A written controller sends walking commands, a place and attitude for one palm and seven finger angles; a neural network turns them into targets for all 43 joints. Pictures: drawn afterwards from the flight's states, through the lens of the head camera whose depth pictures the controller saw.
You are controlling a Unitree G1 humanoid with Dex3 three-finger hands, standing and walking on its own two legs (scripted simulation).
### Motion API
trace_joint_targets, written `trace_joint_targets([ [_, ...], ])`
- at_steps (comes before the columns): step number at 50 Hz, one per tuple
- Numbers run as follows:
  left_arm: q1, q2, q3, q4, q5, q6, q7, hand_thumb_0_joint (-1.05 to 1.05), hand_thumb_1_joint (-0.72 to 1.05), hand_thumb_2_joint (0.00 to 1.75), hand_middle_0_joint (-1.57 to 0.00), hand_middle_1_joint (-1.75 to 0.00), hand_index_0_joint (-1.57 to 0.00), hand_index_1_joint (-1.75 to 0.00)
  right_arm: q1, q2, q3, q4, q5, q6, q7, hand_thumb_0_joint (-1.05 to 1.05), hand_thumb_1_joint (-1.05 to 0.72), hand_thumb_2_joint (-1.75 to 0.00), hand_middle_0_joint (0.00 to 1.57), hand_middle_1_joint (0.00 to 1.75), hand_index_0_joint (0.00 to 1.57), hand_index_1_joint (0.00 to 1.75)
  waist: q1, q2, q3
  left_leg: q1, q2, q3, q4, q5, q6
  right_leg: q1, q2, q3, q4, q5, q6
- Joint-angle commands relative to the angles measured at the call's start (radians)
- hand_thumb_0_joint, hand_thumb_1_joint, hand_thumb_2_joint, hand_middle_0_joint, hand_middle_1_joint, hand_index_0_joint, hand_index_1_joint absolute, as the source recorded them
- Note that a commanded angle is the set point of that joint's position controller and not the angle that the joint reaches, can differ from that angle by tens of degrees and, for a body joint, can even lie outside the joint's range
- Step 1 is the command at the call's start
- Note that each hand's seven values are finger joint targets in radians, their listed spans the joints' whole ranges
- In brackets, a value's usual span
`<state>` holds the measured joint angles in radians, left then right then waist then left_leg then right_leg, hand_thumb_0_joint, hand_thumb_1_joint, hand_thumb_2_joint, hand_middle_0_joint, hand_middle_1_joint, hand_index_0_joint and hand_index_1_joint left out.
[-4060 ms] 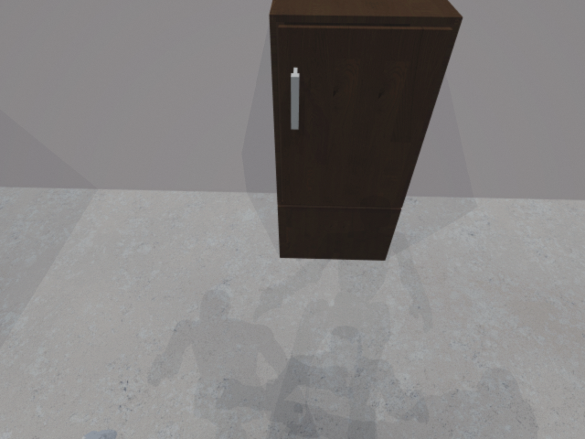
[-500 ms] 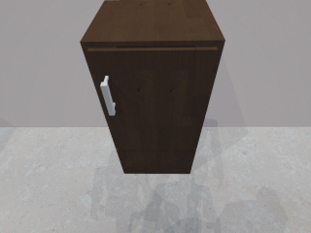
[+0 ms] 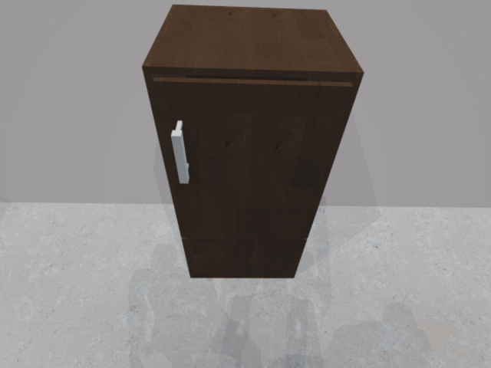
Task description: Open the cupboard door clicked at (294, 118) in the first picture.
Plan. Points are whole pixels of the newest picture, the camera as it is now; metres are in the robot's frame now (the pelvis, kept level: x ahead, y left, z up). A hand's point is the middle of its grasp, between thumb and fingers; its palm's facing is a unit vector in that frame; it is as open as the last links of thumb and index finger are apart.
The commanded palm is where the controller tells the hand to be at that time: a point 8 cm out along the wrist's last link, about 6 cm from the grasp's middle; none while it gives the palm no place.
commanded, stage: look again from close up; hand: left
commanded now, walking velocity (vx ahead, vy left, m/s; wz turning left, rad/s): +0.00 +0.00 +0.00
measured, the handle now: (182, 153) +0.57 +0.20 +0.00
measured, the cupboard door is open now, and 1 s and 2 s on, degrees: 0 0 0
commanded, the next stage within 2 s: raise the hand with hooked fingers in 0.58 s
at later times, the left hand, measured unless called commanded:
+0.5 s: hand out of the picture +0.01 +0.16 -0.17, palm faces +0.02 -0.97 -0.24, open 7.3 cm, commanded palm none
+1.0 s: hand (164, 321) +0.20 +0.15 -0.02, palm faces +0.07 -1.00 -0.04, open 8.0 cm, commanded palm +0.13 +0.21 -0.06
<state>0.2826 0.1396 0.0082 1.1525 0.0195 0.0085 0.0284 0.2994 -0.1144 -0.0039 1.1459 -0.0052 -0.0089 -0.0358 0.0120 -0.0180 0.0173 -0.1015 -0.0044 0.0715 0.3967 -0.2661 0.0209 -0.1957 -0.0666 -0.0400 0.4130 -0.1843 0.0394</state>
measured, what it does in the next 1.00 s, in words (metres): lowers itself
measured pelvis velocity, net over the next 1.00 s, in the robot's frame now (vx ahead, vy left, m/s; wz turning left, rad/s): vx -0.02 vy -0.05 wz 0.01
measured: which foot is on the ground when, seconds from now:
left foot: down 0.00-1.00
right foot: down 0.00-1.00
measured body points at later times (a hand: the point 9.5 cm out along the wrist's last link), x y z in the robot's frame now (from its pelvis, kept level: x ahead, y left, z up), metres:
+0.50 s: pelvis +0.01 -0.02 -0.01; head +0.01 -0.05 +0.44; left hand +0.01 +0.21 -0.15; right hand +0.00 -0.23 -0.18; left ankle -0.03 +0.10 -0.74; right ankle +0.02 -0.14 -0.74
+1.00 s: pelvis -0.02 -0.05 -0.06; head +0.02 -0.05 +0.38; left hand +0.19 +0.20 -0.02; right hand +0.20 -0.32 -0.10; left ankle -0.03 +0.10 -0.74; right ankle +0.02 -0.14 -0.74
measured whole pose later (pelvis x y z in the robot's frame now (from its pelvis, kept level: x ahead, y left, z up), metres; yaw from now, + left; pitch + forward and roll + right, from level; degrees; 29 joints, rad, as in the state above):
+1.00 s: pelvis -0.02 -0.05 -0.06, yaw +1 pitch +11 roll +2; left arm 0.30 0.17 0.22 0.25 -0.27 -0.63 -0.32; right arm 0.15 -0.30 -0.10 0.59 0.02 -0.30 -0.01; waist 0.00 -0.04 -0.13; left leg -0.65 0.03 0.02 0.96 -0.49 -0.05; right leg -0.77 -0.05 -0.05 1.00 -0.42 -0.04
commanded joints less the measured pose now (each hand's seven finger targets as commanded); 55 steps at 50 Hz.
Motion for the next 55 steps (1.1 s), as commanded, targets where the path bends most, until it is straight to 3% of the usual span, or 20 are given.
trace_joint_targets([
  [1, 0.069, 0.069, 0.006, -0.017, -0.004, -0.016, 0.007, 0.00, 0.90, 0.90, -0.20, -0.30, -0.20, -0.30, 0.064, -0.106, -0.020, -0.025, -0.001, -0.022, -0.005, 0.00, -0.90, -0.90, 0.20, 0.30, 0.20, 0.30, 0.001, 0.008, 0.059, -0.093, 0.123, -0.093, -0.108, 0.127, 0.008, 0.018, -0.049, 0.038, -0.052, 0.099, -0.033],
  [2, 0.074, 0.070, 0.006, -0.017, -0.003, -0.017, 0.008, 0.00, 0.90, 0.90, -0.20, -0.30, -0.20, -0.30, 0.066, -0.105, -0.020, -0.023, 0.000, -0.021, -0.006, 0.00, -0.90, -0.90, 0.20, 0.30, 0.20, 0.30, 0.002, 0.015, 0.064, -0.088, 0.123, -0.090, -0.104, 0.134, 0.009, 0.015, -0.048, 0.039, -0.054, 0.098, -0.034],
  [3, 0.119, 0.109, -0.005, -0.001, 0.006, -0.039, 0.050, 0.00, 0.90, 0.90, -0.20, -0.30, -0.20, -0.30, -0.020, -0.147, -0.011, -0.105, 0.005, -0.035, 0.011, 0.00, -0.90, -0.90, 0.20, 0.30, 0.20, 0.30, 0.018, 0.038, 0.099, -0.175, 0.131, -0.056, 0.082, 0.285, -0.021, -0.006, -0.094, 0.082, 0.011, 0.335, -0.054],
  [4, 0.102, 0.134, 0.002, -0.035, -0.001, -0.047, 0.040, 0.00, 0.90, 0.90, -0.20, -0.30, -0.20, -0.30, 0.044, -0.099, -0.012, -0.118, -0.004, -0.026, 0.012, 0.00, -0.90, -0.90, 0.20, 0.30, 0.20, 0.30, -0.017, 0.071, 0.016, -0.152, 0.077, -0.074, 0.023, 0.050, -0.021, 0.018, -0.094, 0.091, 0.027, 0.142, -0.070],
  [5, 0.081, 0.124, -0.005, -0.051, -0.002, -0.044, 0.030, 0.00, 0.90, 0.90, -0.20, -0.30, -0.20, -0.30, 0.066, -0.106, -0.009, -0.122, -0.006, -0.029, 0.016, 0.00, -0.90, -0.90, 0.20, 0.30, 0.20, 0.30, -0.016, 0.105, 0.014, -0.167, 0.094, -0.092, -0.005, 0.022, -0.012, -0.010, -0.064, 0.070, 0.038, -0.037, -0.075],
  [7, 0.073, 0.104, -0.007, -0.065, 0.002, -0.036, 0.018, 0.00, 0.90, 0.90, -0.20, -0.30, -0.20, -0.30, 0.076, -0.110, -0.007, -0.138, -0.011, -0.035, 0.015, 0.00, -0.90, -0.90, 0.20, 0.30, 0.20, 0.30, -0.011, 0.159, 0.020, -0.183, 0.123, -0.117, -0.037, 0.036, 0.011, -0.022, -0.029, 0.028, 0.070, -0.063, -0.069],
  [11, 0.071, 0.082, -0.012, -0.061, -0.003, -0.034, 0.009, 0.00, 0.90, 0.90, -0.20, -0.30, -0.20, -0.30, 0.086, -0.123, -0.005, -0.149, -0.005, -0.031, 0.010, 0.00, -0.90, -0.90, 0.20, 0.30, 0.20, 0.30, -0.015, 0.015, 0.069, -0.176, 0.114, -0.117, -0.047, 0.040, 0.021, -0.033, -0.030, 0.038, 0.041, -0.025, -0.068],
  [33, 0.026, 0.120, 0.013, -0.063, -0.007, -0.041, 0.005, 0.00, 0.90, 0.90, -0.20, -0.30, -0.20, -0.30, 0.078, -0.112, 0.003, -0.065, -0.010, -0.023, 0.005, 0.00, -0.90, -0.90, 0.20, 0.30, 0.20, 0.30, -0.010, -0.002, 0.047, -0.097, 0.099, -0.056, -0.035, 0.114, -0.005, 0.011, -0.055, 0.070, 0.007, 0.134, -0.081],
  [34, 0.137, 0.156, 0.020, -0.023, -0.005, -0.055, 0.047, 0.00, 0.90, 0.90, -0.20, -0.30, -0.20, -0.30, -0.029, -0.167, -0.020, -0.125, -0.001, -0.027, 0.014, 0.00, -0.90, -0.90, 0.20, 0.30, 0.20, 0.30, 0.039, -0.244, 0.022, -0.185, 0.124, -0.023, 0.198, 0.146, -0.031, 0.068, -0.106, 0.119, 0.039, 0.665, -0.050],
  [35, -0.681, 0.357, 0.130, -1.515, -0.191, -0.294, 0.032, 0.00, 0.88, 0.89, -0.20, -0.32, -0.20, -0.32, -0.046, -0.323, -0.038, -0.454, 0.048, -0.191, -0.037, 0.00, -0.90, -0.90, 0.20, 0.30, 0.20, 0.30, -0.088, 0.036, -0.453, 0.022, 0.004, -0.034, 0.047, 0.252, 0.014, 0.132, -0.028, 0.102, 0.104, 0.473, -0.066],
  [36, -0.160, 0.307, 0.144, -1.241, -0.108, -0.247, 0.078, 0.00, 0.85, 0.88, -0.20, -0.33, -0.20, -0.33, -0.107, -0.247, -0.037, -0.404, 0.024, -0.266, -0.070, 0.00, -0.90, -0.90, 0.20, 0.30, 0.20, 0.30, 0.010, 0.265, -0.437, 0.050, 0.014, -0.015, 0.030, 0.356, 0.013, 0.120, 0.032, 0.061, 0.132, 0.251, -0.094],
  [37, 0.073, 0.068, 0.031, -1.099, -0.162, -0.124, 0.105, 0.00, 0.83, 0.87, -0.21, -0.34, -0.21, -0.34, -0.129, -0.195, -0.040, -0.408, 0.053, -0.293, -0.064, 0.00, -0.90, -0.90, 0.20, 0.30, 0.20, 0.30, -0.014, 0.231, -0.222, -0.080, 0.018, -0.038, 0.034, 0.288, -0.025, 0.009, 0.038, -0.007, 0.106, 0.107, -0.079],
  [38, 0.014, 0.046, 0.044, -1.080, -0.179, -0.134, 0.090, 0.00, 0.81, 0.86, -0.21, -0.36, -0.21, -0.36, -0.098, -0.218, -0.039, -0.387, 0.055, -0.306, -0.060, 0.00, -0.90, -0.90, 0.20, 0.30, 0.20, 0.30, -0.045, 0.079, -0.080, -0.157, 0.014, -0.046, 0.069, 0.207, -0.016, -0.080, 0.041, -0.034, 0.089, 0.072, -0.057],
  [39, -0.065, 0.116, 0.109, -1.104, -0.187, -0.193, 0.071, 0.00, 0.78, 0.85, -0.21, -0.37, -0.21, -0.37, -0.117, -0.246, -0.058, -0.442, 0.042, -0.324, -0.055, 0.00, -0.90, -0.90, 0.20, 0.30, 0.20, 0.30, -0.064, -0.027, 0.008, -0.227, 0.004, -0.067, 0.117, 0.113, -0.003, -0.181, 0.039, -0.036, 0.090, -0.014, -0.042],
  [41, 0.104, 0.098, 0.186, -0.964, -0.202, -0.322, -0.012, 0.00, 0.74, 0.83, -0.21, -0.40, -0.21, -0.40, -0.109, -0.243, -0.082, -0.499, 0.012, -0.343, -0.039, 0.00, -0.90, -0.90, 0.20, 0.30, 0.20, 0.30, -0.018, -0.185, -0.037, -0.361, -0.008, -0.049, 0.218, 0.014, -0.003, -0.277, 0.037, -0.030, 0.141, -0.184, -0.030],
  [43, 0.265, 0.063, 0.221, -0.867, -0.240, -0.471, -0.134, 0.00, 0.69, 0.81, -0.22, -0.43, -0.22, -0.43, -0.127, -0.228, -0.092, -0.568, 0.013, -0.351, -0.003, 0.00, -0.90, -0.90, 0.20, 0.30, 0.20, 0.30, 0.049, -0.211, -0.084, -0.506, -0.024, -0.041, 0.324, -0.008, -0.024, -0.287, 0.027, 0.007, 0.260, -0.190, -0.044],
  [46, 0.265, 0.103, 0.271, -0.898, -0.296, -0.720, -0.339, 0.00, 0.62, 0.78, -0.22, -0.48, -0.22, -0.48, -0.168, -0.243, -0.110, -0.645, 0.011, -0.355, 0.039, 0.00, -0.90, -0.90, 0.20, 0.30, 0.20, 0.30, 0.060, -0.152, -0.202, -0.693, -0.037, -0.037, 0.509, -0.031, -0.036, -0.322, 0.007, 0.083, 0.426, -0.078, -0.051],
  [47, 0.289, 0.149, 0.321, -0.868, -0.307, -0.737, -0.390, 0.00, 0.60, 0.77, -0.22, -0.50, -0.22, -0.50, -0.155, -0.251, -0.119, -0.668, 0.021, -0.343, 0.049, 0.00, -0.90, -0.90, 0.20, 0.30, 0.20, 0.30, 0.076, -0.090, -0.235, -0.715, -0.039, -0.029, 0.551, -0.021, -0.034, -0.317, -0.004, 0.120, 0.459, -0.054, -0.060],
  [50, 0.152, 0.182, 0.313, -1.039, -0.368, -0.627, -0.452, 0.00, 0.53, 0.74, -0.23, -0.54, -0.23, -0.54, -0.204, -0.269, -0.111, -0.796, 0.039, -0.304, 0.031, 0.00, -0.90, -0.90, 0.20, 0.30, 0.20, 0.30, 0.054, -0.094, -0.308, -0.785, -0.061, -0.008, 0.614, -0.098, -0.013, -0.318, -0.017, 0.195, 0.420, -0.196, -0.040],
  [55, -0.043, 0.202, 0.296, -1.365, -0.348, -0.578, -0.366, 0.00, 0.41, 0.69, -0.24, -0.62, -0.24, -0.62, -0.118, -0.249, -0.094, -0.819, 0.029, -0.279, -0.001, 0.00, -0.90, -0.90, 0.20, 0.30, 0.20, 0.30, -0.013, 0.066, -0.347, -0.714, -0.016, -0.047, 0.647, -0.062, 0.003, -0.440, 0.039, 0.113, 0.496, -0.212, -0.055],
])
